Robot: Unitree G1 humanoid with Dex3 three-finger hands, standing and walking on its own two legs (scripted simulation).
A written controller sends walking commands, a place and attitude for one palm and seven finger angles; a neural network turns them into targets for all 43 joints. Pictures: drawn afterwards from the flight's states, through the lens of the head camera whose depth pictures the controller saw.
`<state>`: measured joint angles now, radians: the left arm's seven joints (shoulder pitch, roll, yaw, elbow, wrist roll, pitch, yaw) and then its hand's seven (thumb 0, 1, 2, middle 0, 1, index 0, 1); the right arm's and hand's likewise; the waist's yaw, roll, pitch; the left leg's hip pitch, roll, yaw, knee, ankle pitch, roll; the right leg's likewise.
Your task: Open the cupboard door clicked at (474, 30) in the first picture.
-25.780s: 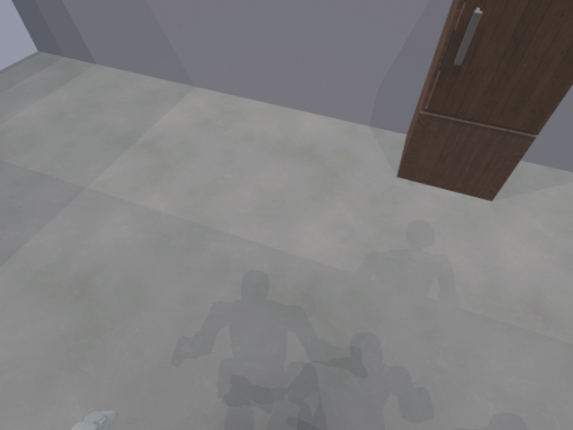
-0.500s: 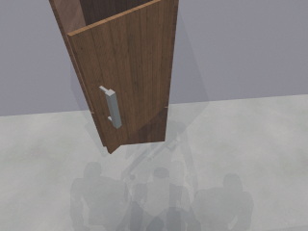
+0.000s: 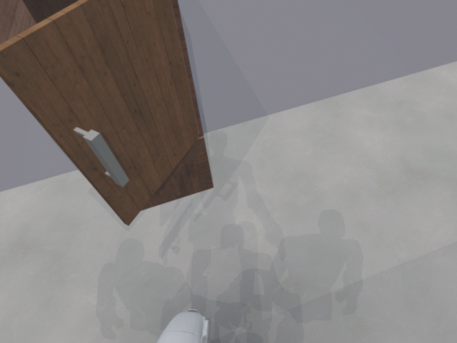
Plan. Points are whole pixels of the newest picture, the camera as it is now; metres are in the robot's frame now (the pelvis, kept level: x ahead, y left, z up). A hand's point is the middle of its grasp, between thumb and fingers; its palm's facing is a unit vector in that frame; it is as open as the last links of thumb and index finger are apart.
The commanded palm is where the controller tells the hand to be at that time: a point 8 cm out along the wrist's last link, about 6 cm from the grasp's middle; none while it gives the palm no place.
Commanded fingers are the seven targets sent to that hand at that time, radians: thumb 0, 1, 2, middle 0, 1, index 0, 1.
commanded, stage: walk to a spot facing it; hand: left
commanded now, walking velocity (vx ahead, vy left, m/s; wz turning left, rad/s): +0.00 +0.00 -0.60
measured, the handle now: (102, 157) +0.47 +0.35 -0.02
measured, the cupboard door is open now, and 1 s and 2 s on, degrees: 43 43 43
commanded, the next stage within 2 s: none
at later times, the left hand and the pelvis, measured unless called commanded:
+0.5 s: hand out of the picture +0.11 +0.23 -0.18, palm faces -0.19 -0.96 -0.23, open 7.4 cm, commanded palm none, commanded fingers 0.00 0.90 0.90 -0.20 -0.30 -0.20 -0.30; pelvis +0.05 +0.03 +0.00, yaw -18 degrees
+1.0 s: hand (220, 263) +0.29 +0.06 -0.14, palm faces -0.61 -0.75 -0.26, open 7.4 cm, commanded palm none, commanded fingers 0.00 0.90 0.90 -0.20 -0.30 -0.20 -0.30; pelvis +0.05 -0.01 +0.00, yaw -36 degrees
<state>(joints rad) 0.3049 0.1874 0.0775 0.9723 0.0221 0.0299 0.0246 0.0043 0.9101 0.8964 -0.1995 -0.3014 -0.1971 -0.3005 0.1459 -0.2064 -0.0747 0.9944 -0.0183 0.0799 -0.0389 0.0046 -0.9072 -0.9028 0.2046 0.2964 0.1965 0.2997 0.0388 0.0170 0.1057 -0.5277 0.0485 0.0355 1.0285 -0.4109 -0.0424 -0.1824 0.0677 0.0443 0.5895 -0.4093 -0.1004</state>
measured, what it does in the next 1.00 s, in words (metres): steps on the spot, turning right: left foot, then right foot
